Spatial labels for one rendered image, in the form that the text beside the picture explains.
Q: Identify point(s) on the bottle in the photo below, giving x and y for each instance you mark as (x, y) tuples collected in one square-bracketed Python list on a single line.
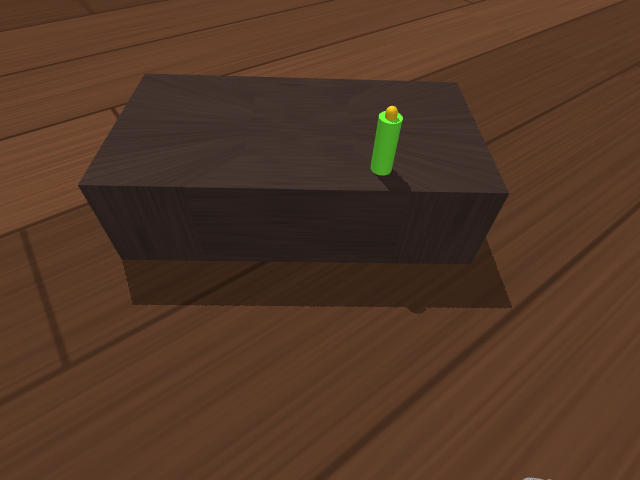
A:
[(386, 139)]

